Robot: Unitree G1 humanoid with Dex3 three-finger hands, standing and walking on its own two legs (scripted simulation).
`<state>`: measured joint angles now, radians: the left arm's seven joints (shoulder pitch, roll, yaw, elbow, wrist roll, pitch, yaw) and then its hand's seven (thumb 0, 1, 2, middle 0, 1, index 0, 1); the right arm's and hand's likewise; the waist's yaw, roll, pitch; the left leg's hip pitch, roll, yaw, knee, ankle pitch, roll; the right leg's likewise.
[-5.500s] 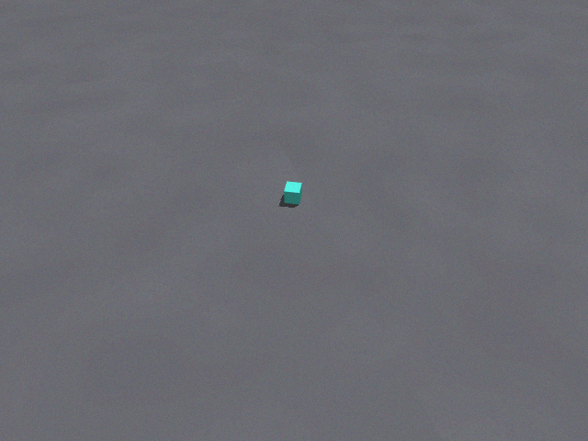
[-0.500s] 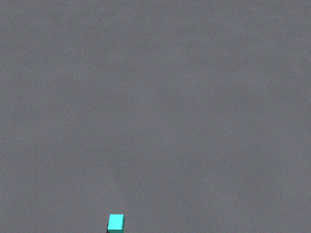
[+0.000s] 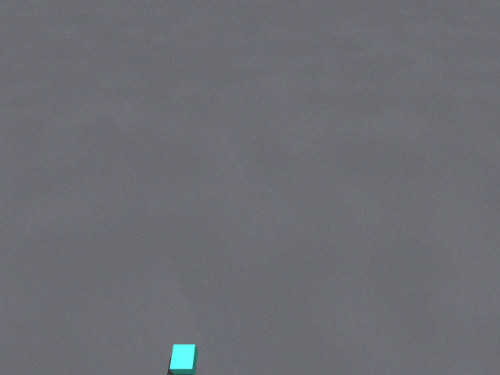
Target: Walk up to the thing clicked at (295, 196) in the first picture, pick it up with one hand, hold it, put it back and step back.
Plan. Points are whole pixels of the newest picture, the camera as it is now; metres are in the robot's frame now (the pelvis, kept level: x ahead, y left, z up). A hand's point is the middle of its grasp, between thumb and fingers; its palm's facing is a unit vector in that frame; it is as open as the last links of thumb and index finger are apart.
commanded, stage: stand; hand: left
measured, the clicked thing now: (184, 359) +0.37 +0.26 -0.74
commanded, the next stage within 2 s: none
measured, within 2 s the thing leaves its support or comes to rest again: neither
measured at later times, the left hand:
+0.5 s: hand out of the picture +0.07 +0.25 -0.16, palm faces -0.01 -0.94 -0.34, open 7.4 cm
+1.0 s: hand out of the picture +0.07 +0.25 -0.16, palm faces -0.02 -0.94 -0.34, open 7.4 cm
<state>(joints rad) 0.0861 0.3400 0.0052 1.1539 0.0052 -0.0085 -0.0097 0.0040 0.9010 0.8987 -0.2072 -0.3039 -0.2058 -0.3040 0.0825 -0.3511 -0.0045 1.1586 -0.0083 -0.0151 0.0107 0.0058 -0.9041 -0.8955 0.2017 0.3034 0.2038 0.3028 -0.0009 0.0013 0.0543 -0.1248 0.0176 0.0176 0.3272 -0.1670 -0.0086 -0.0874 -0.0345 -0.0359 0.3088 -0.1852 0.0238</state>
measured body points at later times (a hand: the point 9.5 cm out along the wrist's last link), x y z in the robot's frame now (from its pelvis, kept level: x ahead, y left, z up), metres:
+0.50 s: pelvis +0.00 +0.00 +0.00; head +0.01 -0.01 +0.45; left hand +0.07 +0.30 -0.13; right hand +0.08 -0.30 -0.13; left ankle +0.01 +0.12 -0.75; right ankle -0.01 -0.13 -0.75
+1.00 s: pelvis +0.00 -0.01 +0.00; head +0.01 -0.01 +0.45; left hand +0.07 +0.30 -0.13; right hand +0.08 -0.31 -0.13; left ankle +0.01 +0.12 -0.75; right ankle -0.01 -0.13 -0.75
